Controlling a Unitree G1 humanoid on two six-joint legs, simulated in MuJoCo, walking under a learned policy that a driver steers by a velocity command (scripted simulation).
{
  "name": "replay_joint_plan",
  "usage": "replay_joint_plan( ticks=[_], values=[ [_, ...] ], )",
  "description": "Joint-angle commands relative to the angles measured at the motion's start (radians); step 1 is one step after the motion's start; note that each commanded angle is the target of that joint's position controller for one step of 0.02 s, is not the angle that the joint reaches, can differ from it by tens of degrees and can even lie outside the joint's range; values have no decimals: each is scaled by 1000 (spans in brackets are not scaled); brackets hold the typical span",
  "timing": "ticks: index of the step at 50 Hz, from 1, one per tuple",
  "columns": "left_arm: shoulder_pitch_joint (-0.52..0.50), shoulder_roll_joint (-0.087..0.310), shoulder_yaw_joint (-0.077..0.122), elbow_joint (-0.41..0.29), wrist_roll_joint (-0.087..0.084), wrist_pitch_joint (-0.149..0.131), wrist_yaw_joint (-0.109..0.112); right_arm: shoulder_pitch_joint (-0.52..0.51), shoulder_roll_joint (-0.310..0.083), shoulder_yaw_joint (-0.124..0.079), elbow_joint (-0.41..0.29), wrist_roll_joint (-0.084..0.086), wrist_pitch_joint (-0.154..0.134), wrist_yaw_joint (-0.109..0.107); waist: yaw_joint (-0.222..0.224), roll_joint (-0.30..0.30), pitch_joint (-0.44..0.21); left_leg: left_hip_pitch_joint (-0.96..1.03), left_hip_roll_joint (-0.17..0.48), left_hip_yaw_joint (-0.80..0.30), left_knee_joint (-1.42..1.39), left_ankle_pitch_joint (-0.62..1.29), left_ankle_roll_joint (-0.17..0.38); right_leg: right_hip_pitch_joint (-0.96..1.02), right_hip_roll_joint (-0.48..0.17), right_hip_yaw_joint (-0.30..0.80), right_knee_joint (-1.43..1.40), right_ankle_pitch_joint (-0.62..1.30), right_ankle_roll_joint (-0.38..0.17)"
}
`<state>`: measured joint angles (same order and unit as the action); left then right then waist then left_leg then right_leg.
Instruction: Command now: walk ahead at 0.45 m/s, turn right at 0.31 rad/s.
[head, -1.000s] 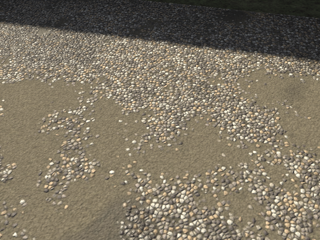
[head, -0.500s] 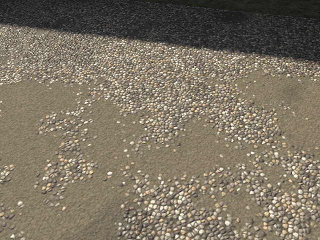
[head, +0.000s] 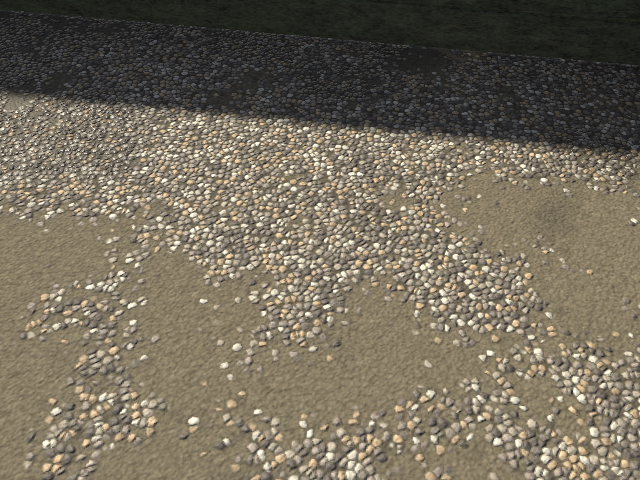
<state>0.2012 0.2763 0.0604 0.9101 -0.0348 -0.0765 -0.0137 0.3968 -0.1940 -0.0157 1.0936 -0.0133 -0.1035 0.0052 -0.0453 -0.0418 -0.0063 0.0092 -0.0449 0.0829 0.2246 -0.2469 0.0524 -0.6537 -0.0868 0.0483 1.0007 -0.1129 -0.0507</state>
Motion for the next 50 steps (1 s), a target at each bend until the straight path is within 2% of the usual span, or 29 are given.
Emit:
replay_joint_plan(
  ticks=[1,5,7,10,11,12,13,14,15,16,17,18,20,23,27,29,32,35,36,37,38,39,40,41,42,43,44,46,50],
  values=[
    [-107,5,-8,-96,5,-3,-7,-15,-167,-24,-51,-5,-7,-20,4,102,128,-74,243,-74,-135,316,97,-94,2,3,-173,134,18],
    [-237,-12,-25,-161,10,-4,-30,39,-180,-26,-46,8,-4,-30,-30,81,155,-30,269,8,-142,369,87,-51,16,-73,-330,204,0],
    [-268,-8,-25,-190,7,-6,-45,50,-189,-31,-48,13,9,-30,-23,85,156,54,292,38,-92,479,77,-57,28,-91,-373,155,-27],
    [-199,47,1,-207,8,-7,-63,11,-231,-44,-81,9,31,-41,55,148,55,141,313,84,129,1006,49,97,111,-168,-366,16,-85],
    [-81,87,23,-183,5,-3,-64,-6,-244,-48,-96,3,43,-46,119,170,-19,129,309,93,293,1122,40,236,148,-182,-364,-15,-108],
    [80,143,54,-143,3,2,-57,-27,-249,-48,-117,4,48,-48,203,153,-107,24,276,105,520,1073,15,480,172,-157,-423,20,-144],
    [222,230,82,-119,9,17,-32,-10,-221,-36,-151,-10,35,-44,232,3,-216,-245,209,108,854,660,-18,789,-3,132,-444,-25,-206],
    [186,271,83,-150,10,14,-27,89,-72,7,-184,-3,-7,-14,116,-216,-362,-658,-29,-36,1242,-268,-71,1106,-267,756,-614,-202,-430],
    [201,191,64,-136,21,12,-23,-42,-178,-19,-216,30,-58,5,183,-101,-354,-769,20,-224,1293,-251,-28,1075,-242,793,-727,-278,-377],
    [151,147,52,-141,27,2,-18,-139,-218,-30,-263,62,-76,7,161,-62,-195,-812,70,-206,1243,-176,1,936,-205,625,-738,-225,-319],
    [65,120,41,-158,26,-9,-24,-161,-206,-30,-270,52,-79,-3,99,77,-90,-766,115,-196,1141,-108,1,739,-159,498,-759,-96,-287],
    [4,94,32,-178,30,-16,-26,-146,-213,-42,-263,34,-66,-13,56,93,-60,-691,149,-192,1053,-78,-9,613,-121,406,-768,0,-266],
    [-34,93,29,-194,30,-15,-22,-107,-198,-49,-275,14,-34,-16,6,58,-20,-599,176,-188,962,-63,-38,458,-70,326,-803,72,-258],
    [13,127,37,-187,24,-17,-1,-180,-170,-45,-322,-10,-10,-24,13,26,14,-605,171,-143,791,44,-96,351,-38,228,-828,163,-262],
    [99,129,35,-162,17,-10,16,-331,-132,-28,-365,-5,-17,-19,90,-7,15,-547,127,-111,448,354,-103,349,21,134,-804,125,-189],
    [143,135,34,-143,15,-10,15,-391,-133,-25,-384,8,-24,-9,124,-25,18,-518,106,-103,369,430,-96,379,0,154,-800,68,-177],
    [185,136,32,-122,14,-4,14,-457,-165,-31,-420,16,-33,5,146,-31,33,-583,100,-120,298,356,-64,526,-60,215,-735,80,-175],
    [197,152,36,-113,21,11,21,-437,-192,-39,-434,16,-44,18,118,-57,23,-571,81,-112,252,210,-18,652,-114,268,-660,204,-154],
    [180,156,36,-117,21,16,23,-377,-206,-47,-423,16,-47,18,80,-68,-1,-488,61,-91,225,185,4,661,-103,259,-607,332,-140],
    [162,140,29,-124,24,19,22,-256,-236,-64,-389,13,-49,13,20,-56,-79,-313,56,-83,206,217,38,643,-51,217,-478,468,-117],
    [142,106,12,-150,37,17,20,-81,-289,-79,-365,0,-50,7,-58,1,-226,-35,193,-220,249,256,110,503,6,163,-228,366,-82],
    [283,29,-11,-147,23,-3,13,48,-368,-107,-333,-3,-34,7,-38,255,-370,367,405,-621,225,116,274,111,167,61,146,-60,4],
    [272,72,-9,-144,10,-16,11,74,-287,-89,-313,21,-26,15,-54,296,-359,393,454,-835,93,-74,282,-68,167,119,263,-451,6],
    [170,147,10,-162,-7,-20,8,0,-227,-71,-328,29,-21,12,-55,190,-185,260,419,-715,73,-164,225,-145,102,125,315,-384,-2],
    [96,142,8,-182,0,-20,9,-79,-206,-60,-348,21,-13,12,-31,103,-91,110,375,-584,48,-106,192,-130,48,75,282,-295,-3],
    [60,127,9,-190,18,-18,9,-125,-184,-51,-353,13,-10,16,-5,73,-12,-16,329,-499,10,-15,185,-108,19,54,210,-238,3],
    [71,116,14,-188,26,-13,10,-149,-170,-45,-355,5,-12,19,26,98,4,-90,295,-438,-16,64,172,-53,-12,51,157,-197,6],
    [110,75,8,-176,26,0,11,-151,-174,-46,-347,7,-17,23,50,133,-2,-157,257,-349,-54,182,178,8,-23,25,106,-161,23],
    [11,50,-2,-214,37,-1,17,-118,-217,-58,-318,14,-13,12,40,106,23,-164,238,-229,-74,435,181,-27,-31,-3,-106,-5,58]
  ],
)
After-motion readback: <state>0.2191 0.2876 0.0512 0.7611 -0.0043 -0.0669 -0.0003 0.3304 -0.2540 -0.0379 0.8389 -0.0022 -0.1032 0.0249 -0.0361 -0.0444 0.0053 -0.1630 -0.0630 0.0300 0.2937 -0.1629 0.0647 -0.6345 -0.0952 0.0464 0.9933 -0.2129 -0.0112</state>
